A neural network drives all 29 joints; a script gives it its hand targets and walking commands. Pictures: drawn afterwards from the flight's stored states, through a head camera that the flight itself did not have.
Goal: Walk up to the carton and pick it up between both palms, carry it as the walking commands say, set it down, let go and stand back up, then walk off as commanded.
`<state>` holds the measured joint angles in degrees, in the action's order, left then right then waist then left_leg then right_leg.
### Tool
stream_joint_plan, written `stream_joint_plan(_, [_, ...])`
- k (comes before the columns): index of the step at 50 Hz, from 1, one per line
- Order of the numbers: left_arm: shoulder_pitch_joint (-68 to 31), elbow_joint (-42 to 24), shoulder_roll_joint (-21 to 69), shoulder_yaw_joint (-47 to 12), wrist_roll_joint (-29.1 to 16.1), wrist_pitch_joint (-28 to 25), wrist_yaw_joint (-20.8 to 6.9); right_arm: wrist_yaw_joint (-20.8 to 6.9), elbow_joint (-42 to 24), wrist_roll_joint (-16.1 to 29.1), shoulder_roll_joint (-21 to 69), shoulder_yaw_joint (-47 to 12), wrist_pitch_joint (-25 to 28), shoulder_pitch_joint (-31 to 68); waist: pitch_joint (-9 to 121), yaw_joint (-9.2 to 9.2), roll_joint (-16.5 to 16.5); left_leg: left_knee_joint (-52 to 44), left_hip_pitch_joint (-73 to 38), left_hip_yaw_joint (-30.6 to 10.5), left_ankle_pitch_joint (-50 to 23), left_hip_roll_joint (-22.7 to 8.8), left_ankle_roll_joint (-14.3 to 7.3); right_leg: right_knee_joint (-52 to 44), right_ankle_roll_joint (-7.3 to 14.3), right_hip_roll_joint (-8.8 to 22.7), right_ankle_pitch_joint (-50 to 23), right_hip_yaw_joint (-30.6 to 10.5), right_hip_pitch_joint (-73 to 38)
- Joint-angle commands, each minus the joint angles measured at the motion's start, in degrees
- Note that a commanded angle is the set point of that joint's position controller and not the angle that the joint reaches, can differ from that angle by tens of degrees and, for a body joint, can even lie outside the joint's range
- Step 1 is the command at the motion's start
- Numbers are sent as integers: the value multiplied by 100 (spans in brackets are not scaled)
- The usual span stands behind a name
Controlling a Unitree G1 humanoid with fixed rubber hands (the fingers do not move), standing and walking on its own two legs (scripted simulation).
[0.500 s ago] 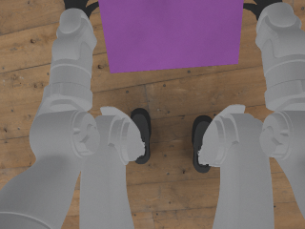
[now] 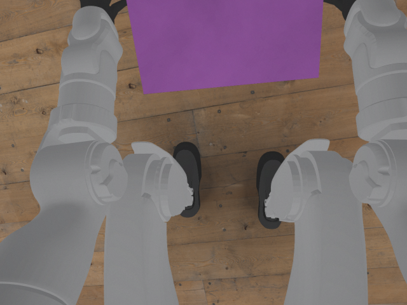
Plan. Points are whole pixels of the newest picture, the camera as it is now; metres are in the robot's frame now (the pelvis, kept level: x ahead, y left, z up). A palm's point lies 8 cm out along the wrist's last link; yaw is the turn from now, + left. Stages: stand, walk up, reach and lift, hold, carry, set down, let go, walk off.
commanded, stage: set down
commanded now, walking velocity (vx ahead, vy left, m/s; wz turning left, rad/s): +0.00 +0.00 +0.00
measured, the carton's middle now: (224, 30) +0.51 +0.01 -0.27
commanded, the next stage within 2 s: none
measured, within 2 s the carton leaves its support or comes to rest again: rests again in 0.80 s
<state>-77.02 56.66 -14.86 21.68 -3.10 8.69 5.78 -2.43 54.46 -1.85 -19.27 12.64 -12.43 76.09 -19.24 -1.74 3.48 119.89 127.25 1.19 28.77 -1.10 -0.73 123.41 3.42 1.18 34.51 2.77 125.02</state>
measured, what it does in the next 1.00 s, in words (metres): stands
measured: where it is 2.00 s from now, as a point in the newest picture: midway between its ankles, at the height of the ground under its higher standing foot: (228, 197)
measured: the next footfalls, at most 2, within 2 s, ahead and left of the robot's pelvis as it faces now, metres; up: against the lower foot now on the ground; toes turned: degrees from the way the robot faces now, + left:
none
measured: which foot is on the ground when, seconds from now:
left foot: down 0.00-1.00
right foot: down 0.00-1.00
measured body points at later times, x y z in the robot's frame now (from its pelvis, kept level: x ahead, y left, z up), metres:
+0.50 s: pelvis +0.00 +0.00 -0.01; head +0.37 -0.02 +0.25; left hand +0.54 +0.20 -0.17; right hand +0.54 -0.18 -0.19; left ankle +0.13 +0.12 -0.36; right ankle +0.11 -0.10 -0.36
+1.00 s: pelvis +0.00 +0.00 -0.01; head +0.37 -0.03 +0.25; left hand +0.53 +0.19 -0.19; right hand +0.53 -0.19 -0.21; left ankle +0.13 +0.12 -0.36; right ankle +0.11 -0.10 -0.36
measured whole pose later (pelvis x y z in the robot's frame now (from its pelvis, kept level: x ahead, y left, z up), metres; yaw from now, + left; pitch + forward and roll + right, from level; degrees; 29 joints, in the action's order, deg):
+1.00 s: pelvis +0.00 +0.00 -0.01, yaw +0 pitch +35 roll +1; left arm -79.4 66.3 -16.6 17.0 -9.9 2.6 7.0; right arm 2.3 64.5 3.5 -21.0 8.0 -3.1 78.5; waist -21.0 -1.7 3.5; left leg 121.9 127.8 1.2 29.3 -0.9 -0.7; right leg 125.5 3.4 1.1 35.1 2.7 125.6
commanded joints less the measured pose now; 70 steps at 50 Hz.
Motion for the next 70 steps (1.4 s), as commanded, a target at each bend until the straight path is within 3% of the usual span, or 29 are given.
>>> stream_joint_plan(1, [-2110, 133, 4615, -1633, -318, 36, -1393, -1156, -351, 543, 3643, -1546, 426, 2864, 5011, 415, -396, -320, -2183, -102, -1206, 662, 86, -995, -77, -427, -1511, -464, -1506])
stream_joint_plan(5, [-2134, 164, 4572, -1640, -309, 39, -1415, -1136, -386, 504, 3531, -1479, 446, 2847, 4866, 409, -206, -280, -2108, -65, -1142, 625, 116, -1004, -39, -439, -1489, -509, -1514])
stream_joint_plan(8, [-2150, 118, 4635, -1681, -414, -6, -1422, -1108, -377, 507, 3570, -1527, 465, 2863, 4925, 548, -412, -203, -1989, -90, -1247, 633, 113, -927, -46, -417, -1687, -470, -1644])
stream_joint_plan(9, [-2074, 281, 4527, -1654, -307, 42, -1421, -1139, -259, 522, 3562, -1431, 445, 2700, 4762, 441, -126, -301, -2143, -96, -1141, 618, 106, -953, -33, -435, -1506, -481, -1464])
stream_joint_plan(11, [-1954, 334, 4626, -1555, -289, 33, -1430, -1141, -343, 449, 3516, -1449, 465, 2796, 4727, 416, -256, -255, -2059, -100, -1216, 656, 121, -950, -23, -426, -1520, -472, -1435])
stream_joint_plan(15, [-2053, 165, 4586, -1653, -399, -12, -1452, -1121, -103, 348, 3557, -1296, 423, 2512, 4704, 676, -299, -255, -2096, -155, -1276, 632, 136, -914, -21, -429, -1653, -434, -1478])
stream_joint_plan(17, [-2004, 285, 4484, -1609, -349, -14, -1437, -1120, -157, 442, 3582, -1394, 440, 2563, 4776, 488, -210, -219, -2054, -86, -1198, 624, 138, -889, -35, -404, -1604, -479, -1594])
stream_joint_plan(19, [-2057, 228, 4507, -1615, -359, -27, -1442, -1116, -194, 395, 3557, -1295, 474, 2610, 4667, 590, -188, -220, -2136, -171, -1281, 632, 134, -873, -26, -419, -1623, -444, -1461])
stream_joint_plan(20, [-2066, 209, 4451, -1614, -339, -49, -1424, -1116, -160, 438, 3555, -1331, 464, 2591, 4647, 475, -141, -196, -2117, -115, -1295, 630, 155, -860, -23, -427, -1607, -487, -1428])
stream_joint_plan(23, [-2026, 288, 4472, -1631, -393, -31, -1434, -1093, -272, 413, 3411, -1333, 496, 2642, 4803, 601, -165, -148, -2167, -127, -1321, 620, 175, -822, -33, -391, -1641, -443, -1541])
stream_joint_plan(28, [-1950, 340, 4210, -1502, -335, -116, -1381, -1028, -84, 345, 3232, -1177, 534, 2455, 4618, 547, -137, -175, -2045, -104, -1234, 609, 193, -890, -27, -401, -1577, -477, -1533])
stream_joint_plan(30, [-1900, 299, 3947, -1467, -301, -164, -1297, -986, -56, 369, 3084, -1215, 559, 2427, 4816, 471, -207, -183, -2213, -171, -1385, 580, 186, -776, -75, -379, -1671, -435, -1536])
stream_joint_plan(33, [-1856, 306, 3482, -1506, -396, -246, -1162, -780, 95, 394, 2475, -1086, 644, 2379, 4897, 635, -256, -129, -2184, -133, -1328, 575, 242, -814, -88, -341, -1694, -408, -1776])
stream_joint_plan(36, [-1693, 459, 2785, -1353, -369, -362, -975, -620, 192, 466, 2014, -1031, 694, 2296, 4876, 405, -254, -130, -2343, -107, -1400, 555, 230, -821, -127, -330, -1673, -468, -1774])
stream_joint_plan(40, [-1402, 517, 1206, -1270, -548, -579, -470, -32, 439, 514, 96, -688, 917, 1938, 5307, 642, -170, -185, -2694, -167, -1497, 477, 315, -799, -183, -247, -1735, -374, -1999])
stream_joint_plan(41, [-1318, 500, 711, -1227, -544, -649, -317, 127, 492, 639, -407, -675, 973, 1934, 5252, 525, -52, -193, -2670, -171, -1526, 439, 328, -772, -190, -217, -1745, -423, -1952])
stream_joint_plan(42, [-1190, 577, 424, -1328, -685, -705, -185, 254, 723, 669, -771, -620, 1032, 1722, 5413, 632, -116, -223, -2873, -216, -1606, 418, 351, -786, -215, -215, -1724, -393, -1970])
stream_joint_plan(43, [-1195, 548, -8, -1185, -675, -766, -45, 360, 557, 811, -1084, -671, 1077, 1840, 5663, 451, -256, -202, -2984, -243, -1736, 365, 299, -710, -257, -179, -1837, -427, -2113])
stream_joint_plan(45, [-1087, 676, -222, -1247, -786, -843, 111, 483, 786, 964, -1240, -722, 1152, 1777, 5674, 472, -289, -186, -2958, -264, -1796, 307, 277, -711, -257, -192, -1869, -489, -2016])
stream_joint_plan(46, [-1148, 627, -456, -1226, -805, -881, 176, 521, 680, 1097, -1292, -792, 1194, 1957, 5789, 319, -340, -158, -3057, -242, -1849, 311, 249, -717, -281, -177, -1852, -519, -2064])
stream_joint_plan(48, [-1263, 670, -459, -1300, -822, -881, 213, 563, 854, 1133, -1400, -751, 1188, 1974, 5634, 366, -189, -189, -3023, -274, -1890, 287, 252, -731, -245, -194, -1872, -561, -1846])
stream_joint_plan(49, [-1160, 677, -689, -1106, -830, -889, 238, 603, 714, 1100, -1566, -740, 1210, 1988, 5862, 386, -448, -80, -3071, -283, -1882, 262, 230, -685, -279, -163, -1902, -537, -2049])
stream_joint_plan(50, [-1157, 626, -723, -1179, -894, -917, 254, 633, 539, 1167, -1662, -744, 1282, 2161, 5996, 352, -394, -67, -3072, -251, -1941, 287, 212, -676, -260, -155, -2009, -546, -2185])
stream_joint_plan(53, [-1155, 674, -856, -1176, -914, -909, 261, 619, 951, 1218, -1728, -761, 1231, 2024, 5904, 320, -310, -63, -3018, -265, -1855, 240, 229, -637, -242, -105, -1928, -573, -2077])
stream_joint_plan(59, [-1145, 771, -1210, -1045, -912, -888, 212, 557, 792, 1386, -1770, -925, 1166, 2066, 5829, 165, -667, -22, -2668, -231, -1584, 161, 145, -653, -274, -86, -1862, -649, -2293])
stream_joint_plan(60, [-1187, 770, -1180, -1097, -960, -881, 205, 549, 681, 1405, -1852, -883, 1172, 2102, 5839, 258, -604, -5, -2785, -247, -1729, 154, 140, -668, -266, -101, -1921, -635, -2183])
stream_joint_plan(61, [-1212, 749, -1211, -1126, -1000, -888, 198, 536, 570, 1485, -1805, -924, 1181, 2213, 5894, 142, -506, -7, -2767, -210, -1717, 158, 125, -671, -246, -97, -1931, -666, -2326])
stream_joint_plan(62, [-1225, 630, -1187, -1168, -1010, -879, 197, 525, 639, 1417, -1902, -864, 1187, 2157, 5936, 296, -566, -27, -2828, -242, -1746, 185, 160, -610, -250, -104, -1988, -583, -2273])
stream_joint_plan(70, [-1196, 428, -1343, -1215, -1200, -839, 160, 495, 106, 1507, -2081, -829, 1167, 2265, 6495, 280, -574, 23, -3156, -254, -1890, 131, 146, -561, -232, -68, -2135, -539, -2615])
